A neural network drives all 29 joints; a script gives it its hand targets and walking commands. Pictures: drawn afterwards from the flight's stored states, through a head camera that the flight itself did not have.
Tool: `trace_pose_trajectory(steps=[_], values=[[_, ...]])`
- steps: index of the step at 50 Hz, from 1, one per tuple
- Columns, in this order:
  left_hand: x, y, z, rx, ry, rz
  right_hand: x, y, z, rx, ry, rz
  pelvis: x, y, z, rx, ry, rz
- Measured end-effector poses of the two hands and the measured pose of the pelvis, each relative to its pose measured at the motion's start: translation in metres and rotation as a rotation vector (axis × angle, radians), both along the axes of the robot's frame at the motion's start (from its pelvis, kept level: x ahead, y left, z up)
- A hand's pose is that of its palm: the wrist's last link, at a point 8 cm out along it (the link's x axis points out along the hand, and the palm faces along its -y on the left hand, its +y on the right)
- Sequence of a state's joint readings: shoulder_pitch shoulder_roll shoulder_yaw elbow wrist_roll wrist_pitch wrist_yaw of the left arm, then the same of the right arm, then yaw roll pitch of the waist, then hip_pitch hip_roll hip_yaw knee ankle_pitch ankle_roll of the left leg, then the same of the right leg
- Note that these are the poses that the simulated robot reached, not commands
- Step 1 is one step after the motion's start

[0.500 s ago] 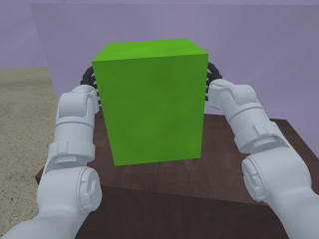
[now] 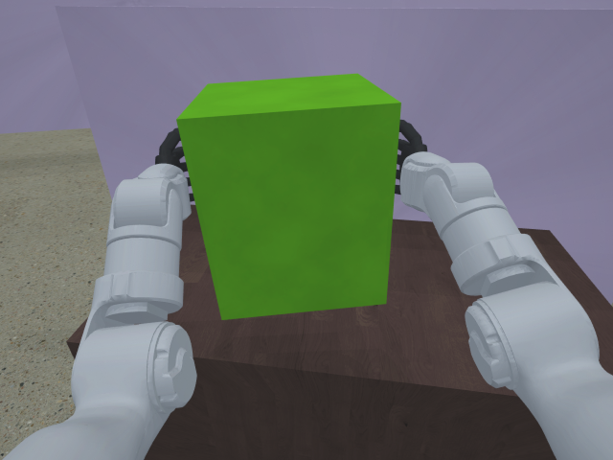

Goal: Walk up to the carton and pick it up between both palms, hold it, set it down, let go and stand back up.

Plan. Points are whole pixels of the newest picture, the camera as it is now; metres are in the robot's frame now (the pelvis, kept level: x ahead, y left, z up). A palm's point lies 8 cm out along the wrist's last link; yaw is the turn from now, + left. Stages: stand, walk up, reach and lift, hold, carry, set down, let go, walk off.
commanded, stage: hold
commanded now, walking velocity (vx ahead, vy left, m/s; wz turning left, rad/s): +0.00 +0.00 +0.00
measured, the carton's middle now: (293, 189) +0.39 +0.01 +0.26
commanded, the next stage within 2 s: none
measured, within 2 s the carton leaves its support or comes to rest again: neither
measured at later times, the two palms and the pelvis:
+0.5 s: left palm (171, 181) +0.37 +0.16 +0.29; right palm (412, 171) +0.37 -0.14 +0.29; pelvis +0.00 +0.00 +0.00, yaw +0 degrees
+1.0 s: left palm (169, 179) +0.37 +0.16 +0.29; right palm (413, 171) +0.37 -0.14 +0.29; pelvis +0.00 +0.00 +0.00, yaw +0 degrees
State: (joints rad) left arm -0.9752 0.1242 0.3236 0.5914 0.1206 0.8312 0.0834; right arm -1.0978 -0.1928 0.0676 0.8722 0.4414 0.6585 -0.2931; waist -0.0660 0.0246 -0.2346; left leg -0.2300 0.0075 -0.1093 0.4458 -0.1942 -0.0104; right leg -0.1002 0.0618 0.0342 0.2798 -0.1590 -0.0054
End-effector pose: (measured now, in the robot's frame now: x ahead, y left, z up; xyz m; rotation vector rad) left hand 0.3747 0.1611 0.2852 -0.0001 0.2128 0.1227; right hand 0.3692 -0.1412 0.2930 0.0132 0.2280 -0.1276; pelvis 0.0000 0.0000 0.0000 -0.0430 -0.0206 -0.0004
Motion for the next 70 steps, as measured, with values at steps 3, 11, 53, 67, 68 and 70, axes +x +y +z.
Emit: trace_pose_trajectory(steps=[3, 11, 53, 67, 68, 70], values=[[-0.0001, -0.0002, 0.0000, 0.000, 0.000, 0.000, 0.0000, -0.0002, -0.0001, 0.000, 0.000, 0.000, 0.0000, -0.0002, 0.0000, 0.000, 0.000, 0.000], [-0.0004, -0.0005, 0.0002, -0.001, 0.000, 0.002, -0.0001, -0.0005, -0.0003, -0.001, 0.001, 0.002, -0.0001, -0.0009, 0.0000, 0.000, 0.000, 0.001], [-0.0046, 0.0001, 0.0065, 0.002, -0.011, 0.008, -0.0009, 0.0005, 0.0008, 0.013, -0.006, 0.012, 0.0042, -0.0034, 0.0004, 0.004, -0.025, 0.002], [-0.0015, -0.0007, -0.0015, 0.010, -0.014, 0.003, 0.0009, -0.0004, -0.0072, 0.000, -0.008, 0.012, 0.0075, -0.0032, 0.0004, 0.002, -0.026, 0.005], [-0.0016, -0.0008, -0.0020, 0.009, -0.014, 0.002, 0.0006, -0.0005, -0.0078, 0.001, -0.007, 0.012, 0.0076, -0.0030, 0.0003, 0.002, -0.026, 0.005], [-0.0021, -0.0009, -0.0026, 0.009, -0.015, 0.002, -0.0001, -0.0004, -0.0085, -0.001, -0.007, 0.009, 0.0078, -0.0025, 0.0003, 0.002, -0.026, 0.003]])
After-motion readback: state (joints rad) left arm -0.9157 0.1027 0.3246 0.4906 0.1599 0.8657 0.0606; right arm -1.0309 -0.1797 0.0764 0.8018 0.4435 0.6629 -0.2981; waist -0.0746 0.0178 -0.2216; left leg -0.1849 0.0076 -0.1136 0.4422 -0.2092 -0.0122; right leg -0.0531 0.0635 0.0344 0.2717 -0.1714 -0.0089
